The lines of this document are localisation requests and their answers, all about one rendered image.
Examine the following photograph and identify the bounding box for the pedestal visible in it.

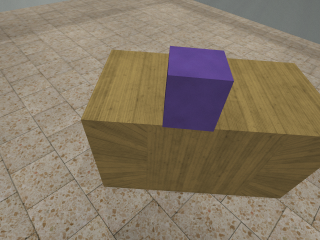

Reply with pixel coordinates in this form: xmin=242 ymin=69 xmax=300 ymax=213
xmin=81 ymin=49 xmax=320 ymax=199

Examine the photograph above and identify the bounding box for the carton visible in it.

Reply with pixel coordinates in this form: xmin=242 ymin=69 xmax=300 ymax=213
xmin=162 ymin=46 xmax=234 ymax=132

